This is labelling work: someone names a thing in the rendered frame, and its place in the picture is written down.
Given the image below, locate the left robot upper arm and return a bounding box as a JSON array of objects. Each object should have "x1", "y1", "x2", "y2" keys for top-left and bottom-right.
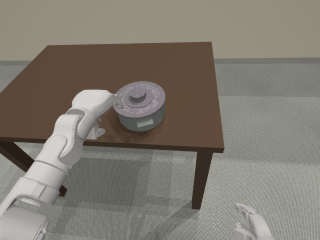
[{"x1": 0, "y1": 204, "x2": 50, "y2": 240}]

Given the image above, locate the table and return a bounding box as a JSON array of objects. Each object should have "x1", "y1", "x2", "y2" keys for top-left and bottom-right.
[{"x1": 0, "y1": 41, "x2": 225, "y2": 210}]

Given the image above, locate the lid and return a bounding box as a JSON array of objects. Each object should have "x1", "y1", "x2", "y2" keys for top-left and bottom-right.
[{"x1": 113, "y1": 81, "x2": 166, "y2": 119}]

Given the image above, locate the robot left hand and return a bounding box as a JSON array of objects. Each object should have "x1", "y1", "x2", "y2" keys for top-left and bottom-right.
[{"x1": 72, "y1": 89, "x2": 125, "y2": 140}]

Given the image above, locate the knob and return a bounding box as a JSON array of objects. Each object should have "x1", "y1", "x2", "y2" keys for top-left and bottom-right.
[{"x1": 129, "y1": 87, "x2": 146, "y2": 101}]

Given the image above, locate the robot right hand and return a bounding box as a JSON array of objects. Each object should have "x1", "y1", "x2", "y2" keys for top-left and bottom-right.
[{"x1": 233, "y1": 203, "x2": 273, "y2": 240}]

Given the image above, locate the left robot forearm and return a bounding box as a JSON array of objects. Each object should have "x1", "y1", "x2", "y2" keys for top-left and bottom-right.
[{"x1": 0, "y1": 106, "x2": 96, "y2": 218}]

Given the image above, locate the pot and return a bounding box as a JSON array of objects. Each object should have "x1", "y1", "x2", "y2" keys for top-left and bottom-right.
[{"x1": 118, "y1": 104, "x2": 165, "y2": 132}]

